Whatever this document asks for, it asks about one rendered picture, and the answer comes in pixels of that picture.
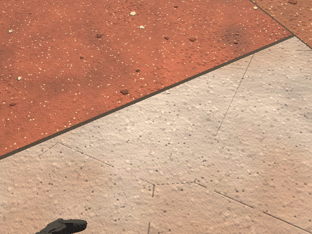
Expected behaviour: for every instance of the robot left hand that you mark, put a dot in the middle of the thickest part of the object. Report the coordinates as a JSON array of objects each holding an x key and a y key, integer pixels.
[{"x": 64, "y": 226}]

